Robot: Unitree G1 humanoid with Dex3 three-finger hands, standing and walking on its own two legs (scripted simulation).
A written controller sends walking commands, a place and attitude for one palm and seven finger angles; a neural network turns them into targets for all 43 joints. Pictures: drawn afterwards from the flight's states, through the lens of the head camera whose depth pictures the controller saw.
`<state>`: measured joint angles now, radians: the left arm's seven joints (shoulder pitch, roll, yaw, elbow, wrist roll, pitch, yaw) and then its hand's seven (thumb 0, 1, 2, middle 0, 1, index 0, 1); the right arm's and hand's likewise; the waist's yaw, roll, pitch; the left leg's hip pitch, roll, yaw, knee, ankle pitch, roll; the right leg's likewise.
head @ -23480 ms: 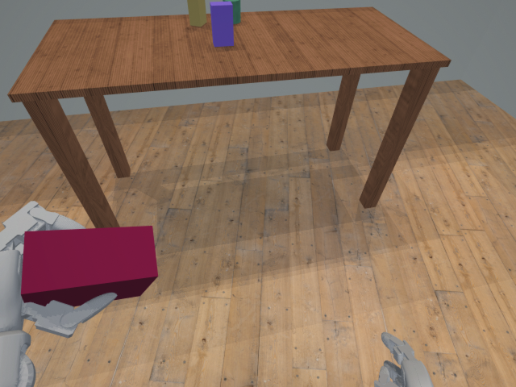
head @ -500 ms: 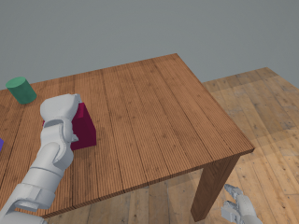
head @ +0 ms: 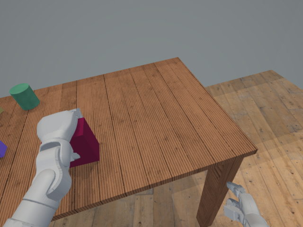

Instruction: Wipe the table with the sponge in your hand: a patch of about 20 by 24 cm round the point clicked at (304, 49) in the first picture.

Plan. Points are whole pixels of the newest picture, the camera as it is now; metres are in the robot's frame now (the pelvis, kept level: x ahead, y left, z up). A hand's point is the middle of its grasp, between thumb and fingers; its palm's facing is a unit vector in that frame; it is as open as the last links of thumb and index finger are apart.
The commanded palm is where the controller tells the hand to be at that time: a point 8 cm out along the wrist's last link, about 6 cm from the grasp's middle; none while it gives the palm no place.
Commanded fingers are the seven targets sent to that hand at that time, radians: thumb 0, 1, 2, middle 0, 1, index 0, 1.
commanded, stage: wipe back along the middle lane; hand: left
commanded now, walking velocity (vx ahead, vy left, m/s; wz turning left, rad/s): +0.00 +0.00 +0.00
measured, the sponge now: (76, 148) +0.30 +0.26 +0.06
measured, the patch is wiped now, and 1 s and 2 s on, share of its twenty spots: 0.50 0.55 0.85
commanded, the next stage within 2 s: slide across to the third lane in 0.42 s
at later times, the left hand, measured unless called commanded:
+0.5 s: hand (66, 153) +0.25 +0.24 +0.12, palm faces +0.12 -0.09 -0.99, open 10.2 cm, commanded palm +0.20 +0.23 +0.15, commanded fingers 0.00 0.10 1.30 -1.20 -1.60 -1.20 -1.60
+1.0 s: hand (92, 150) +0.26 +0.18 +0.12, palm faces +0.12 -0.14 -0.98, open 10.2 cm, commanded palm +0.22 +0.17 +0.17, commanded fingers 0.00 0.10 1.30 -1.20 -1.60 -1.20 -1.60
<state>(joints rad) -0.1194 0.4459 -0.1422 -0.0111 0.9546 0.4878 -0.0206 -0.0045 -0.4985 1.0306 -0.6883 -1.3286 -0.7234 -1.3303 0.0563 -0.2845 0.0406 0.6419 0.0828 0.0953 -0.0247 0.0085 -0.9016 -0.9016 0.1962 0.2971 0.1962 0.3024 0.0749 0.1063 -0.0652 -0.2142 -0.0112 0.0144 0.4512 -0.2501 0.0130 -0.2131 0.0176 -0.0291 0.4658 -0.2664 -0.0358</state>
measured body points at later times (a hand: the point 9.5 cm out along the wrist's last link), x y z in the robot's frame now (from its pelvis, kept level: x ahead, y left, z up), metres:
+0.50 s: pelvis -0.01 +0.00 +0.00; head -0.03 -0.05 +0.44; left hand +0.24 +0.24 +0.17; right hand +0.22 -0.21 -0.09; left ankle -0.01 +0.11 -0.74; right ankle -0.01 -0.10 -0.74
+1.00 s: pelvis -0.02 -0.01 +0.00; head -0.05 -0.07 +0.44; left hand +0.25 +0.18 +0.17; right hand +0.22 -0.21 -0.09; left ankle -0.01 +0.11 -0.74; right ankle -0.01 -0.10 -0.74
